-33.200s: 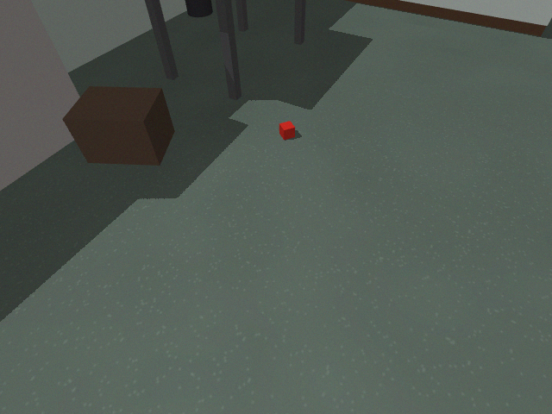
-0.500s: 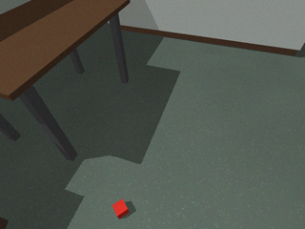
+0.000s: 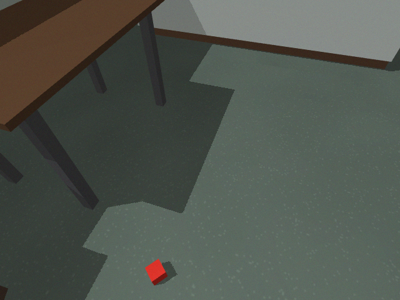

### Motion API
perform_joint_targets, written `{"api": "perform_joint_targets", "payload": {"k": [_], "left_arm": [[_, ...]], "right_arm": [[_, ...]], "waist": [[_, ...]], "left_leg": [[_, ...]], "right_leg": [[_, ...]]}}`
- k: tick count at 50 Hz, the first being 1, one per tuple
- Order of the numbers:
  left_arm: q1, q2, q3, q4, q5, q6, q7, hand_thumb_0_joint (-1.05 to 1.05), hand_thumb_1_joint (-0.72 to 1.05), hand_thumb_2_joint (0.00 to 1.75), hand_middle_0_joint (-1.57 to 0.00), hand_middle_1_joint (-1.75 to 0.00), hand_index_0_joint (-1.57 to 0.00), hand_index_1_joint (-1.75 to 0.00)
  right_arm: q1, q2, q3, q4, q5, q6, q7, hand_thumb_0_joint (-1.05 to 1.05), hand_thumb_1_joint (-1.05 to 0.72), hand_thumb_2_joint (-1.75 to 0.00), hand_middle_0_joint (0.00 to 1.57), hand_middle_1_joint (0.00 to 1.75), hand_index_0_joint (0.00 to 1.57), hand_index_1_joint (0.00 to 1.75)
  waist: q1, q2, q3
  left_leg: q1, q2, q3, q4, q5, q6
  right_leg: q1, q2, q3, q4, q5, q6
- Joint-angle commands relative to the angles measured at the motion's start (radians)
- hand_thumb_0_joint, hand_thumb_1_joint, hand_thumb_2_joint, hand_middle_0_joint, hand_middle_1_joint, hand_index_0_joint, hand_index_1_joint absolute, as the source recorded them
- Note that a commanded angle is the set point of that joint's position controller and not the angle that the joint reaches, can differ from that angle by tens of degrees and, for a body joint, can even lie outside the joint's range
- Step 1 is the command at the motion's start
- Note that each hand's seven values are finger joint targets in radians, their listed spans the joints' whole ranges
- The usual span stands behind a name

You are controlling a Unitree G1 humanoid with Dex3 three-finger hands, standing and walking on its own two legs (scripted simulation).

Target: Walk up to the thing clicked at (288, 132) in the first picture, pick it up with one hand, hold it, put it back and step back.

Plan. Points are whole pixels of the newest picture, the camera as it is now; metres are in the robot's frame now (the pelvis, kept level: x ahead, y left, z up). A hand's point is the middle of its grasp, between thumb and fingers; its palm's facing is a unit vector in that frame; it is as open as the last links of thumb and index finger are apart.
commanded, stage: stand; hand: left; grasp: from above
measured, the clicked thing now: (156, 272) +0.37 +0.25 -0.75
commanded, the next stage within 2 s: step back in 0.70 s
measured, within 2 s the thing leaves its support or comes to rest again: neither
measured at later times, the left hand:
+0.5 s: hand out of the picture +0.08 +0.25 -0.16, palm faces -0.01 -0.94 -0.34, open 7.4 cm
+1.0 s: hand out of the picture +0.08 +0.30 -0.18, palm faces -0.06 -0.93 -0.37, open 7.4 cm
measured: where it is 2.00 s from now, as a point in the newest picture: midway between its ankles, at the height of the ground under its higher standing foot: outside the picture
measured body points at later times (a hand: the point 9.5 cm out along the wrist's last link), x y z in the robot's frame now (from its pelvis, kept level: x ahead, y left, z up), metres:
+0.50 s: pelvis +0.00 +0.00 +0.00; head +0.01 +0.00 +0.45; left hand +0.08 +0.30 -0.13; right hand +0.07 -0.30 -0.14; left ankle +0.00 +0.13 -0.75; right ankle +0.00 -0.13 -0.75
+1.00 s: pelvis -0.05 +0.04 -0.02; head +0.03 +0.05 +0.42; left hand +0.09 +0.35 -0.16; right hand +0.03 -0.30 -0.13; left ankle -0.06 +0.13 -0.75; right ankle +0.00 -0.13 -0.75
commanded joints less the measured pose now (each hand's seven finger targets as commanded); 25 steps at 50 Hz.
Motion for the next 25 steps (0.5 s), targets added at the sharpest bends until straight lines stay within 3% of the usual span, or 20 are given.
{"api": "perform_joint_targets", "payload": {"k": [1,3,8,15,19,25], "left_arm": [[-0.034,0.201,0.035,-0.061,-0.002,-0.021,0.015,0.0,0.9,0.9,-0.2,-0.3,-0.2,-0.3],[-0.027,0.198,0.032,-0.059,-0.002,-0.022,0.014,0.0,0.9,0.9,-0.2,-0.3,-0.2,-0.3],[-0.039,0.206,0.032,-0.061,-0.001,-0.017,0.014,0.0,0.9,0.9,-0.2,-0.3,-0.2,-0.3],[-0.037,0.211,0.031,-0.067,-0.004,-0.023,0.012,0.0,0.9,0.9,-0.2,-0.3,-0.2,-0.3],[-0.037,0.212,0.03,-0.068,-0.002,-0.022,0.012,0.0,0.9,0.9,-0.2,-0.3,-0.2,-0.3],[-0.032,0.218,0.028,-0.072,-0.003,-0.022,0.011,0.0,0.9,0.9,-0.2,-0.3,-0.2,-0.3]], "right_arm": [[-0.032,-0.198,-0.028,-0.051,0.001,-0.023,-0.013,0.0,-0.9,-0.9,0.2,0.3,0.2,0.3],[-0.036,-0.202,-0.028,-0.05,0.002,-0.024,-0.012,0.0,-0.9,-0.9,0.2,0.3,0.2,0.3],[-0.042,-0.207,-0.029,-0.049,-0.001,-0.017,-0.01,0.0,-0.9,-0.9,0.2,0.3,0.2,0.3],[-0.044,-0.213,-0.029,-0.053,0.002,-0.024,-0.01,0.0,-0.9,-0.9,0.2,0.3,0.2,0.3],[-0.046,-0.212,-0.029,-0.053,0.002,-0.022,-0.009,0.0,-0.9,-0.9,0.2,0.3,0.2,0.3],[-0.047,-0.213,-0.03,-0.053,0.003,-0.022,-0.007,0.0,-0.9,-0.9,0.2,0.3,0.2,0.3]], "waist": [[-0.003,0.002,-0.106],[-0.002,-0.009,-0.094],[-0.005,0.003,-0.052],[-0.004,0.004,-0.101],[-0.004,0.0,-0.08],[-0.005,-0.002,-0.093]], "left_leg": [[0.032,0.105,-0.076,-0.033,0.188,0.037],[0.04,0.103,-0.076,-0.034,0.187,0.034],[-0.005,0.099,-0.077,-0.054,0.061,0.035],[0.042,0.11,-0.074,-0.036,0.202,0.035],[0.026,0.107,-0.076,-0.05,0.147,0.033],[0.04,0.108,-0.072,-0.043,0.16,0.032]], "right_leg": [[0.029,-0.11,0.079,-0.038,0.202,-0.027],[0.007,-0.107,0.078,-0.043,0.194,-0.025],[-0.011,-0.105,0.086,-0.069,0.071,-0.024],[0.018,-0.11,0.082,-0.039,0.204,-0.03],[-0.003,-0.106,0.08,-0.05,0.148,-0.026],[0.002,-0.109,0.085,-0.045,0.172,-0.033]]}}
